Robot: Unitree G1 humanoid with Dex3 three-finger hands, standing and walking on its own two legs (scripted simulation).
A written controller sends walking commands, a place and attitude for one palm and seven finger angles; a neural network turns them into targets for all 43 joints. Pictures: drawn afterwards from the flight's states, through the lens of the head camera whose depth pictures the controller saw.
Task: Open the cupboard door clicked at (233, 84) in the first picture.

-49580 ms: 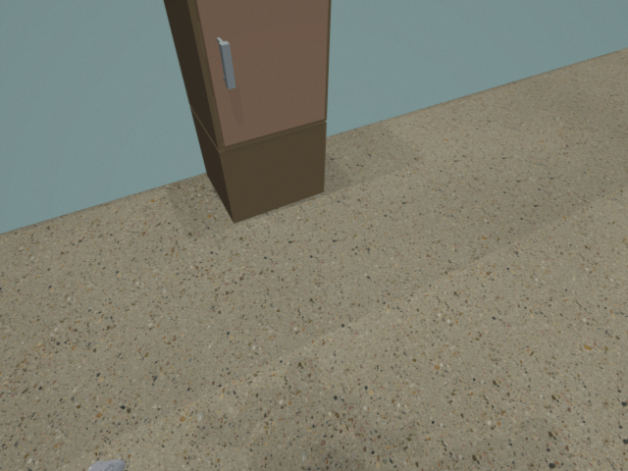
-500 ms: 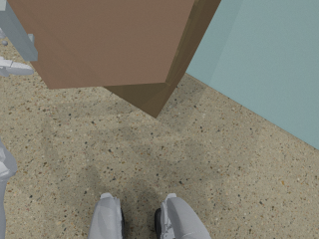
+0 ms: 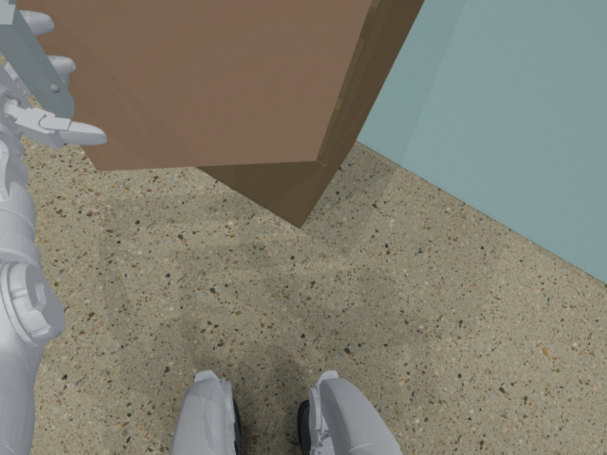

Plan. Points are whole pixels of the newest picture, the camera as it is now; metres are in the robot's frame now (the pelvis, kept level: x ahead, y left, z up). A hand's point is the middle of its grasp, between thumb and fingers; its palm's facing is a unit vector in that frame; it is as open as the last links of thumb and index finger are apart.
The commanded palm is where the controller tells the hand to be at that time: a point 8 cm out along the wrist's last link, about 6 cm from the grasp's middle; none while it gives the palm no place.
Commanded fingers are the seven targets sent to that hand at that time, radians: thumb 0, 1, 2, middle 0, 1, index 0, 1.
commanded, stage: slide the fingers in behind the handle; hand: left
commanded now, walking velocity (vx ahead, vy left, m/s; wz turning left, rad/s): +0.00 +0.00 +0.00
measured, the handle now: (37, 53) +0.58 +0.27 +0.07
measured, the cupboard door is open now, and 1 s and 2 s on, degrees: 38 39 61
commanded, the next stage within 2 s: close the thumb around the handle in 0.36 s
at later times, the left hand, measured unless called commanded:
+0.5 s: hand (58, 88) +0.53 +0.24 +0.07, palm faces +0.10 -0.99 -0.01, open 14.0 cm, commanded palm +0.52 +0.27 +0.07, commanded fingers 0.00 -0.33 0.37 -0.31 -1.22 -0.31 -1.22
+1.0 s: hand (54, 87) +0.54 +0.24 +0.07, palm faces +0.09 -1.00 -0.01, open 6.8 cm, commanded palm +0.52 +0.27 +0.07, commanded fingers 0.00 0.90 0.90 -0.40 -1.35 -0.40 -1.35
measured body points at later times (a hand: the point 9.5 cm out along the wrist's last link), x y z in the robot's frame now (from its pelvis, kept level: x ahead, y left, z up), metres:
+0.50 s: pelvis +0.00 -0.01 +0.00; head +0.17 +0.03 +0.42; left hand +0.52 +0.29 +0.07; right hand +0.00 -0.28 -0.10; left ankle +0.04 +0.09 -0.63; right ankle +0.00 -0.13 -0.63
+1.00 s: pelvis +0.00 +0.00 +0.00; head +0.17 +0.03 +0.41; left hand +0.53 +0.30 +0.07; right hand -0.01 -0.27 -0.10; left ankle +0.04 +0.09 -0.63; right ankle +0.00 -0.13 -0.63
